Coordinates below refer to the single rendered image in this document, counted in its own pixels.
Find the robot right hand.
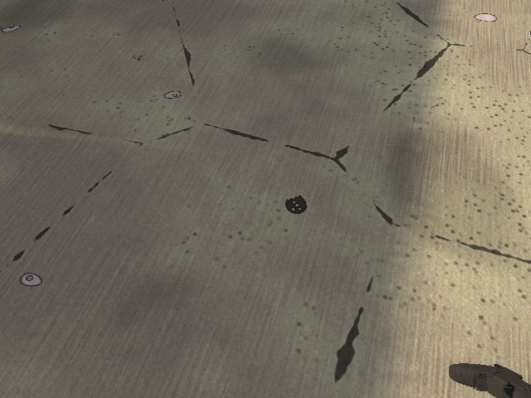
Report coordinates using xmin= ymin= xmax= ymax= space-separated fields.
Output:
xmin=449 ymin=363 xmax=531 ymax=398

